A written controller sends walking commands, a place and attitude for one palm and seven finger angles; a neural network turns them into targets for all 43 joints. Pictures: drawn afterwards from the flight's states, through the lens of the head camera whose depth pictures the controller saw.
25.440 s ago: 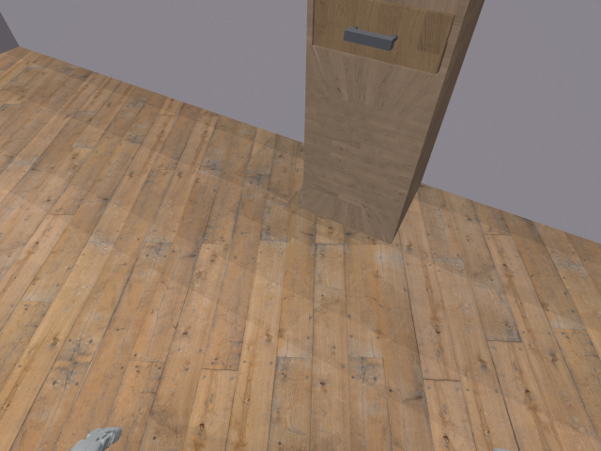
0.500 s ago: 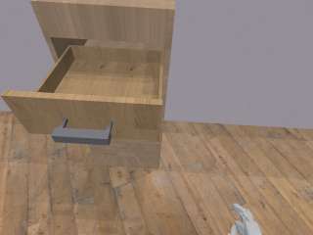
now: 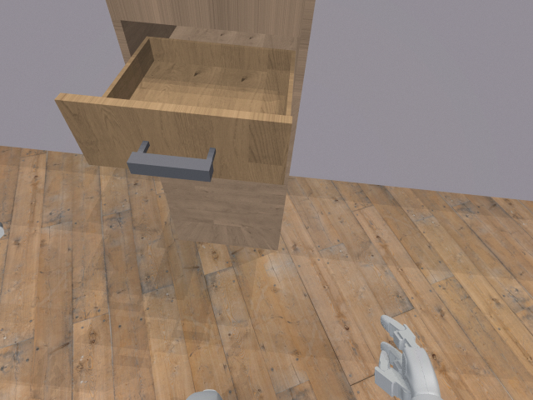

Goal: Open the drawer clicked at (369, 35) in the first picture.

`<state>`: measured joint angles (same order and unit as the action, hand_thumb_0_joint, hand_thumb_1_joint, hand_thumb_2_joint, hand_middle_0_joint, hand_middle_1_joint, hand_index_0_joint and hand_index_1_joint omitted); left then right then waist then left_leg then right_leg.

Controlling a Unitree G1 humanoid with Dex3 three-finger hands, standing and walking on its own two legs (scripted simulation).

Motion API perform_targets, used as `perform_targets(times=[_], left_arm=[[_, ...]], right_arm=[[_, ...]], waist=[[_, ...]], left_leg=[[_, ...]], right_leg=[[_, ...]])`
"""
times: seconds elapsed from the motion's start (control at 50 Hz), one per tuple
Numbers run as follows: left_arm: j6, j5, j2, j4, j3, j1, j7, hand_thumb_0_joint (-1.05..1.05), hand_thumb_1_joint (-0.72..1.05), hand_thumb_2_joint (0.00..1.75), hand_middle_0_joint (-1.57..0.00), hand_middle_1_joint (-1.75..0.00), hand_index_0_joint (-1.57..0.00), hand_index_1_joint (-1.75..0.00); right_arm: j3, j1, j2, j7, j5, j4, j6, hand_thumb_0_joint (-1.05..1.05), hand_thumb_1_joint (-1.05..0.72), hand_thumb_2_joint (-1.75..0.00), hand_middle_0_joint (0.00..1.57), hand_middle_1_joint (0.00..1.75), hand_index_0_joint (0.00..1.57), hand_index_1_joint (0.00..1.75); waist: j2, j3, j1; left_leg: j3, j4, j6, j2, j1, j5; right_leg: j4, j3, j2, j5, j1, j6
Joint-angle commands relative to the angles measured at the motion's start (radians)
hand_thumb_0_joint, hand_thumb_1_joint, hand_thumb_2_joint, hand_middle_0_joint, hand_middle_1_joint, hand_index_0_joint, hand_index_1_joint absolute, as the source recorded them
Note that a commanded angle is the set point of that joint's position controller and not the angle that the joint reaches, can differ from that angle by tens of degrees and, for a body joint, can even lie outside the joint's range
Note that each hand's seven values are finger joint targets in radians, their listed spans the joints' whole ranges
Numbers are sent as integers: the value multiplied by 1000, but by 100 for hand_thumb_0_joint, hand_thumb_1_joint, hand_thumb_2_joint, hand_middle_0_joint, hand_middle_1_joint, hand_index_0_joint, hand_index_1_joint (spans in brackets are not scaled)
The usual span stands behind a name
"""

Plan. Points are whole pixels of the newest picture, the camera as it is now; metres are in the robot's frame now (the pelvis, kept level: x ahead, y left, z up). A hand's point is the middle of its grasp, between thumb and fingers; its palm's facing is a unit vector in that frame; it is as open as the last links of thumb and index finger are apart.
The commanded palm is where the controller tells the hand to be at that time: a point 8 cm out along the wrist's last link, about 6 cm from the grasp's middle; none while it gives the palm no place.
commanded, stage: stop stepping back and stand still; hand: left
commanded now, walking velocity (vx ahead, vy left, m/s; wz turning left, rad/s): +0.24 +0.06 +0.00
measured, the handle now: (175, 158) +0.47 +0.21 +0.08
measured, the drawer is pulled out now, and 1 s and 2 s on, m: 0.30 0.30 0.30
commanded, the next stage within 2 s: let the arm hang, fingers relaxed in 0.74 s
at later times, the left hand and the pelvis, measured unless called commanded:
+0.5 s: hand out of the picture +0.15 +0.24 +0.25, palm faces +0.47 -0.79 -0.40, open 7.4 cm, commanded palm +0.08 +0.29 +0.27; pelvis -0.05 +0.01 +0.01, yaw +1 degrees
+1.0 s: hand (85, 370) +0.15 +0.26 -0.02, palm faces +0.12 -0.90 -0.43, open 7.4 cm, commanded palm none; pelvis -0.06 +0.02 +0.00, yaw +1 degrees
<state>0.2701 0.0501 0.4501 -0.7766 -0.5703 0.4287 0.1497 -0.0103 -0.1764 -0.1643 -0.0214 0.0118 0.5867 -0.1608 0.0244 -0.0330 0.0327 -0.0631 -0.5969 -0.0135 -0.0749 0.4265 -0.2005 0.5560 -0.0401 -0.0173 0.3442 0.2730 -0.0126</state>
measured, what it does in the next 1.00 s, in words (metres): steps on the spot: left foot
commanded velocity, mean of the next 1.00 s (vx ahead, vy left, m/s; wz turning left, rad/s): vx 0.05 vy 0.00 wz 0.00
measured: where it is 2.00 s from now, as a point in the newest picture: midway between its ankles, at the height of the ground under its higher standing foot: outside the picture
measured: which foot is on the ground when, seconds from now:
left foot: down 0.00-0.00, up 0.02-0.14, down 0.16-1.00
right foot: down 0.00-1.00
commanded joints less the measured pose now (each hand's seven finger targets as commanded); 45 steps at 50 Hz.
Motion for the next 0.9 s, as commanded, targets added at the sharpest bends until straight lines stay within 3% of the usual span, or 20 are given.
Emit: perform_targets(times=[0.0, 0.04, 0.08, 0.1, 0.14, 0.18, 0.2, 0.24, 0.28, 0.34, 0.38, 0.42, 0.48, 0.54, 0.6, 0.68, 0.8, 0.82, 0.84, 0.88], left_arm=[[-3, 17, 207, -88, -81, -110, 20, 0, 90, 90, -20, -30, -20, -30], [-14, 16, 206, -92, -101, -41, 27, 0, 90, 90, -20, -30, -20, -30], [-14, 16, 164, -79, -75, 11, 26, 0, 90, 90, -20, -30, -20, -30], [-7, 12, 155, -90, -61, 7, 25, 0, 90, 90, -20, -30, -20, -30], [13, 9, 170, -130, -58, -7, 26, 0, 90, 90, -20, -30, -20, -30], [27, -2, 179, -119, -69, -22, 28, 0, 90, 90, -20, -30, -20, -30], [30, -15, 178, -130, -70, -45, 31, 0, 90, 90, -20, -30, -20, -30], [30, -19, 181, -132, -58, -51, 30, 0, 90, 90, -20, -30, -20, -30], [20, -17, 165, -63, -50, -3, 30, 0, 90, 90, -20, -30, -20, -30], [31, -9, 189, -90, -54, -58, 22, 0, 90, 90, -20, -30, -20, -30], [21, 0, 175, -78, -53, -9, 25, 0, 90, 90, -20, -30, -20, -30], [23, -2, 174, -107, -54, -18, 27, 0, 90, 90, -20, -30, -20, -30], [33, -1, 175, -99, -58, 2, 25, 0, 90, 90, -20, -30, -20, -30], [50, -10, 170, -106, -54, -31, 23, 0, 90, 90, -20, -30, -20, -30], [56, -11, 155, -100, -45, -18, 20, 0, 90, 90, -20, -30, -20, -30], [52, -3, 151, -86, -43, 13, 15, 0, 90, 90, -20, -30, -20, -30], [40, 7, 149, -94, -44, 19, 11, 0, 90, 90, -20, -30, -20, -30], [-127, -85, -65, 841, 455, 52, -129, 0, 90, 90, -20, -30, -20, -30], [-224, -101, -88, 876, 438, 67, -147, 0, 90, 90, -20, -30, -20, -30], [-264, -91, -105, 937, 453, -3, -147, 0, 90, 90, -20, -30, -20, -30]], right_arm=[[57, 65, -144, -26, 15, -117, -10, 0, -90, -90, 20, 30, 20, 30], [55, 86, -147, -33, 10, -117, 0, 0, -90, -90, 20, 30, 20, 30], [40, 81, -136, -38, -2, -118, 14, 0, -90, -90, 20, 30, 20, 30], [39, 81, -148, -43, -5, -117, 10, 0, -90, -90, 20, 30, 20, 30], [52, 84, -180, -54, -9, -135, -1, 0, -90, -90, 20, 30, 20, 30], [42, 79, -170, -54, -8, -124, -2, 0, -90, -90, 20, 30, 20, 30], [43, 77, -164, -57, -12, -128, -6, 0, -90, -90, 20, 30, 20, 30], [49, 68, -168, -52, -10, -128, -18, 0, -90, -90, 20, 30, 20, 30], [50, 61, -174, -50, -8, -116, -19, 0, -90, -90, 20, 30, 20, 30], [56, 56, -173, -39, -11, -108, -14, 0, -90, -90, 20, 30, 20, 30], [62, 40, -163, -38, 1, -96, -9, 0, -90, -90, 20, 30, 20, 30], [56, 52, -157, -38, -2, -97, -7, 0, -90, -90, 20, 30, 20, 30], [49, 60, -156, -44, -4, -104, -11, 0, -90, -90, 20, 30, 20, 30], [45, 70, -163, -47, -10, -115, -21, 0, -90, -90, 20, 30, 20, 30], [43, 57, -157, -42, -9, -117, -35, 0, -90, -90, 20, 30, 20, 30], [42, 51, -156, -37, -7, -116, -41, 0, -90, -90, 20, 30, 20, 30], [44, 66, -153, -34, -4, -121, -24, 0, -90, -90, 20, 30, 20, 30], [106, 84, -357, 28, 24, 150, -89, 0, -90, -90, 20, 30, 20, 30], [117, 11, -301, 27, 1, 182, -25, 0, -90, -90, 20, 30, 20, 30], [85, 0, -267, 19, -5, 166, 51, 0, -90, -90, 20, 30, 20, 30]], waist=[[157, 131, -53], [134, 147, -53], [92, 108, -69], [34, 89, -71], [-112, 60, -59], [-264, 79, -61], [-288, 60, -60], [-209, 74, -55], [-113, 70, -56], [11, 78, -66], [67, 95, -64], [37, 87, -66], [-70, 69, -59], [-175, 62, -50], [-165, 109, -43], [-82, 133, -47], [-51, 138, -55], [-97, 96, -107], [-123, 192, -79], [-16, 177, -53]], left_leg=[[60, -240, 4, 48, -85, -152], [62, -248, 11, 43, -102, -158], [49, 1, 26, 32, -166, -129], [53, 111, 35, 28, -194, -125], [179, 283, 79, -72, -169, -187], [306, 423, 98, -147, -59, -485], [339, 459, 109, -175, -2, -537], [277, 382, 115, -155, -12, -403], [193, 304, 87, -95, 15, -327], [90, 80, 46, 9, -68, -175], [55, -22, 33, 30, -134, -132], [56, 26, 33, 25, -161, -81], [119, 169, 44, -24, -198, -80], [207, 310, 61, -81, -126, -122], [205, 334, 60, -93, -120, -101], [148, 267, 48, -60, -146, -20], [111, 197, 37, -26, -188, 21], [136, 16, 49, -45, -141, 245], [108, 59, 37, -59, -208, 385], [196, 102, 96, -104, -109, 367]], right_leg=[[-354, 329, 306, 77, 64, -128], [-317, 261, 285, 67, 68, -130], [-290, 180, 235, 101, 79, -96], [-267, 164, 203, 116, 84, -76], [-125, 92, 90, 52, 46, -30], [37, 3, 20, 95, 7, -1], [114, -18, 6, 71, -14, 1], [54, -18, 17, 20, -55, 1], [-97, 13, 37, 13, -126, -13], [-265, 215, 177, 80, -10, -73], [-317, 263, 230, 129, 47, -97], [-292, 216, 224, 27, 45, -93], [-235, 128, 133, 9, 52, -36], [-131, 40, 49, -55, -27, 0], [-91, 18, 34, -121, -93, 9], [-153, 48, 59, -189, -104, 6], [-215, 96, 92, -211, -71, -6], [1, 41, 142, -375, 67, -13], [-7, 75, 126, -384, 45, 0], [71, 39, 67, -209, 16, 2]])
